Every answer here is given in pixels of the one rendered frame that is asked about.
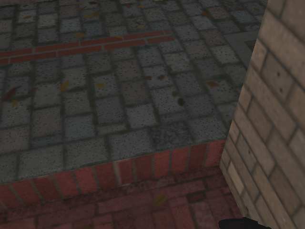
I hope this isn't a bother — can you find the right robot hand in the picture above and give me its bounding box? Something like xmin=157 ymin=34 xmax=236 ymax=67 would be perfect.
xmin=218 ymin=217 xmax=272 ymax=229

